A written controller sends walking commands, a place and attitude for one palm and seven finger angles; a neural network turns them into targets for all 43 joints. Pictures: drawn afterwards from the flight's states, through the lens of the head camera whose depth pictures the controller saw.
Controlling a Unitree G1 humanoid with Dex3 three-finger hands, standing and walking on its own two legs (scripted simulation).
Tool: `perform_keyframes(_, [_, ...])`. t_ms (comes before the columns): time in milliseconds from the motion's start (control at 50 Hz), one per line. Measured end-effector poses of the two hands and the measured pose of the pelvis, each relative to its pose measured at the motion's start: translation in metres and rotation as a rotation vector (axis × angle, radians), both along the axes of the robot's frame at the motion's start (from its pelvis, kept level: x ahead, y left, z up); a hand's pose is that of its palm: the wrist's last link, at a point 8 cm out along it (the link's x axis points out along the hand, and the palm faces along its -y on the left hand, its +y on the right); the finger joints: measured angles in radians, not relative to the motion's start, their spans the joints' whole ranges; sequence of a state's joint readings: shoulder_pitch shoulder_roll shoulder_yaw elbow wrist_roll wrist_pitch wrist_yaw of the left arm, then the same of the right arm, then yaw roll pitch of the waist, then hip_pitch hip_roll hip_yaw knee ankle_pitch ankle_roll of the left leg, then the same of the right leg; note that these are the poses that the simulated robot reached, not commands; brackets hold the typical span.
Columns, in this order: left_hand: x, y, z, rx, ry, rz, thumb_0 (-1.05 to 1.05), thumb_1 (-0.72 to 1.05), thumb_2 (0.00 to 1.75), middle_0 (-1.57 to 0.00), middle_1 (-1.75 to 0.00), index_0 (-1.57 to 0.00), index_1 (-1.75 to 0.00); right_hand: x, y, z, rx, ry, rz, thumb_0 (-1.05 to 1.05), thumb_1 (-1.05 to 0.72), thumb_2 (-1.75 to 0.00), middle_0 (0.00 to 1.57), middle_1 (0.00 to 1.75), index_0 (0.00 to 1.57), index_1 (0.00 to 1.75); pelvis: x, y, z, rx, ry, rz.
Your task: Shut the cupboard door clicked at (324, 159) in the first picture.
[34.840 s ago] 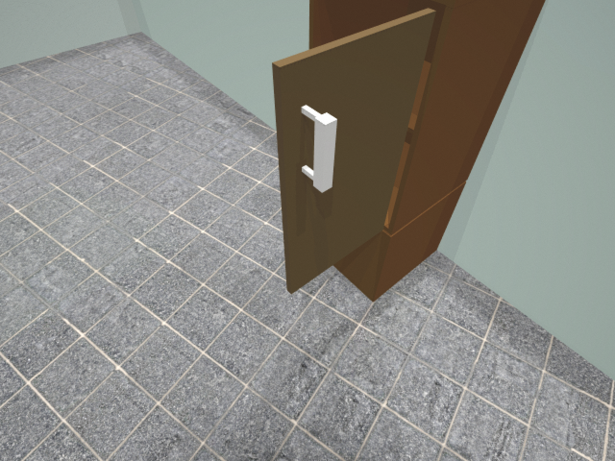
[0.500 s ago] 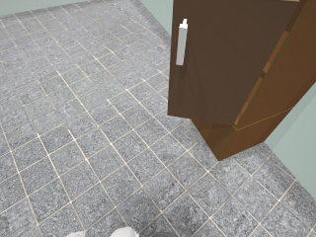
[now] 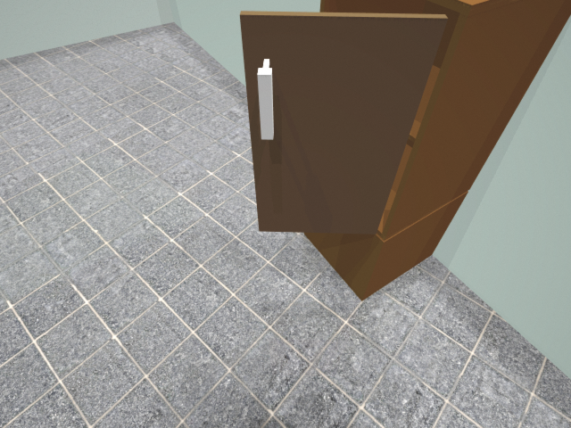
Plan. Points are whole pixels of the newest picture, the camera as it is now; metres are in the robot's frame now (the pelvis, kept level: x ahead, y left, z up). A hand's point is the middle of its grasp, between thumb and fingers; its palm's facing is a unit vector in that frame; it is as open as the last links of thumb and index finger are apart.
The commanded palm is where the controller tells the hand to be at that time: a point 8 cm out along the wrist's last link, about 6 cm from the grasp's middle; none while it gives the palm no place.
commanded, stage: take the last steps up to it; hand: left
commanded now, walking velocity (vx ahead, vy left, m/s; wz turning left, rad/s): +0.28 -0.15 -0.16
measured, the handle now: (267, 100) +0.66 +0.07 +0.12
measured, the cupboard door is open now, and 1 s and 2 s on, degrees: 55 55 55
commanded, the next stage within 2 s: come to a stop and stand still in 0.44 s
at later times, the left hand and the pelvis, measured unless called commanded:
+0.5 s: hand (198, 374) +0.24 +0.17 -0.16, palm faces -0.10 -0.98 -0.15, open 7.4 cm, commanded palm none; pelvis +0.14 -0.02 +0.02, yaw -5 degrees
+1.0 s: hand (222, 336) +0.31 +0.14 -0.18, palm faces +0.00 -0.98 -0.18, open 7.3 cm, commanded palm none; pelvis +0.21 -0.04 +0.00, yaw -3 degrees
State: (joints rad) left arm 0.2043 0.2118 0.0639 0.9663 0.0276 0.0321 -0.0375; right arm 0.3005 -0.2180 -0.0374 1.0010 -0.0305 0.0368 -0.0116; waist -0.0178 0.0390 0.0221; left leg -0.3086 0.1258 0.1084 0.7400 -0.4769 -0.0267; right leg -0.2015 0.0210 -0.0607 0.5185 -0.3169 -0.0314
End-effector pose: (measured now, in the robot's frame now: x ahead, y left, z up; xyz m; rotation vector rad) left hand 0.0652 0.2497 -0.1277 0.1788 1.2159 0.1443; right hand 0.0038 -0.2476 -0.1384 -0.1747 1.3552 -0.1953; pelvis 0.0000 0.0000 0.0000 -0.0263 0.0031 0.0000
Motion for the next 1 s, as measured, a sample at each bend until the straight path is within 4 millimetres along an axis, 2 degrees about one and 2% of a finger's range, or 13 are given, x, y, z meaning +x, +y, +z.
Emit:
perform_keyframes(80, [-0.007, -0.01, 0.003, -0.004, 0.04, 0.021, 0.01, 0.91, 0.89, -0.19, -0.3, -0.2, -0.3, 0.017, -0.014, 0.01, -0.019, 0.017, -0.011, 0.01, -0.91, -0.89, 0.2, 0.3, 0.2, 0.3, 0.018, -0.004, 0.008, 0.003, 0.006, -0.011])
perform_keyframes(180, [-0.01, -0.016, -0.007, -0.038, 0.147, 0.016, 0.01, 0.9, 0.89, -0.2, -0.3, -0.2, -0.3, 0.065, -0.019, 0.025, -0.049, -0.054, -0.002, 0.01, -0.91, -0.9, 0.2, 0.3, 0.2, 0.3, 0.046, -0.003, 0.011, 0.007, 0.019, -0.021])
perform_keyframes(260, [0.002, -0.014, -0.027, -0.074, 0.211, 0.02, 0.01, 0.9, 0.89, -0.2, -0.3, -0.2, -0.3, 0.108, -0.012, 0.023, -0.081, -0.121, 0.02, 0.01, -0.91, -0.9, 0.2, 0.3, 0.19, 0.3, 0.076, 0.004, -0.001, -0.009, 0.014, -0.038])
perform_keyframes(300, [0.016, -0.011, -0.035, -0.081, 0.236, -0.003, 0.01, 0.9, 0.89, -0.2, -0.3, -0.2, -0.3, 0.121, -0.009, 0.02, -0.095, -0.146, 0.015, 0.01, -0.91, -0.9, 0.2, 0.3, 0.2, 0.3, 0.088, 0.006, -0.007, -0.002, 0.009, -0.059])
perform_keyframes(360, [0.053, -0.011, -0.033, -0.076, 0.226, -0.047, 0.01, 0.91, 0.89, -0.19, -0.3, -0.2, -0.3, 0.124, -0.005, 0.024, -0.092, -0.134, -0.014, 0.01, -0.91, -0.89, 0.2, 0.3, 0.2, 0.3, 0.104, 0.003, -0.002, 0.005, 0.005, -0.079])
perform_keyframes(500, [0.169, -0.032, -0.003, -0.063, 0.045, -0.105, 0.01, 0.91, 0.89, -0.19, -0.3, -0.2, -0.3, 0.104, -0.002, 0.03, -0.027, 0.028, -0.082, 0.01, -0.9, -0.89, 0.2, 0.3, 0.2, 0.3, 0.143, -0.016, 0.017, -0.012, 0.011, -0.088])
perform_keyframes(600, [0.241, -0.064, 0.006, -0.034, -0.048, -0.162, 0.01, 0.91, 0.89, -0.19, -0.3, -0.2, -0.3, 0.101, -0.02, 0.018, 0.024, 0.121, -0.149, 0.01, -0.9, -0.89, 0.2, 0.3, 0.2, 0.3, 0.176, -0.044, 0.012, -0.006, 0.009, -0.088])
perform_keyframes(660, [0.27, -0.084, 0.0, -0.002, -0.102, -0.166, 0.01, 0.91, 0.89, -0.19, -0.3, -0.2, -0.3, 0.111, -0.038, -0.002, 0.048, 0.159, -0.168, 0.01, -0.9, -0.89, 0.2, 0.3, 0.2, 0.3, 0.197, -0.064, -0.003, 0.026, 0.007, -0.083])
perform_keyframes(740, [0.28, -0.106, 0.001, -0.003, -0.076, -0.17, 0.01, 0.91, 0.89, -0.19, -0.3, -0.2, -0.3, 0.146, -0.055, -0.007, 0.038, 0.145, -0.165, 0.01, -0.91, -0.89, 0.2, 0.3, 0.2, 0.3, 0.21, -0.069, 0.0, 0.014, 0.002, -0.075])
perform_keyframes(820, [0.273, -0.112, 0.0, -0.029, -0.052, -0.124, 0.01, 0.91, 0.89, -0.2, -0.3, -0.2, -0.3, 0.193, -0.065, 0.002, 0.01, 0.069, -0.114, 0.01, -0.91, -0.9, 0.2, 0.3, 0.19, 0.3, 0.214, -0.067, 0.006, 0.027, -0.002, -0.066])
perform_keyframes(920, [0.256, -0.089, -0.011, -0.04, -0.025, -0.063, 0.0, 0.91, 0.89, -0.2, -0.3, -0.21, -0.3, 0.252, -0.064, 0.016, -0.036, -0.062, -0.039, 0.01, -0.91, -0.9, 0.19, 0.3, 0.19, 0.3, 0.214, -0.054, 0.005, 0.016, 0.002, -0.051])
perform_keyframes(1000, [0.24, -0.06, -0.027, -0.038, 0.006, -0.019, 0.0, 0.91, 0.89, -0.2, -0.3, -0.21, -0.3, 0.279, -0.052, 0.022, -0.076, -0.15, 0.021, 0.01, -0.91, -0.9, 0.19, 0.3, 0.19, 0.3, 0.214, -0.04, -0.005, -0.011, -0.003, -0.044])
